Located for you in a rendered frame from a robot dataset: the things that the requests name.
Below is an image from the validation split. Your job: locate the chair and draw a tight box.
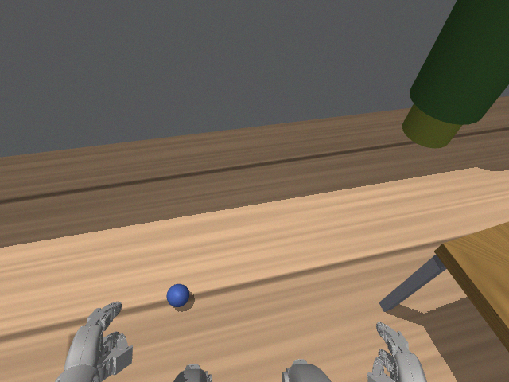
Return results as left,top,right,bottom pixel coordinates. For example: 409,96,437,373
379,221,509,352

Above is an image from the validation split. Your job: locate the right robot hand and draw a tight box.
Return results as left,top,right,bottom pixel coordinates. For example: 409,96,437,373
367,322,427,382

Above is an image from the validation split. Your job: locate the left robot hand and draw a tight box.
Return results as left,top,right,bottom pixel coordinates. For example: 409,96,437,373
64,302,133,382

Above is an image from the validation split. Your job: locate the left robot arm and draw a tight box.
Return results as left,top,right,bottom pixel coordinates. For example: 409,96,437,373
55,365,100,382

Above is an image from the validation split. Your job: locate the potted plant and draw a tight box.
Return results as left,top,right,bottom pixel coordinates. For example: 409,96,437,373
402,0,509,148

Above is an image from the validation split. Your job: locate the ball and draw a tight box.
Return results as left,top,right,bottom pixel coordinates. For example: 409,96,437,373
167,284,189,307

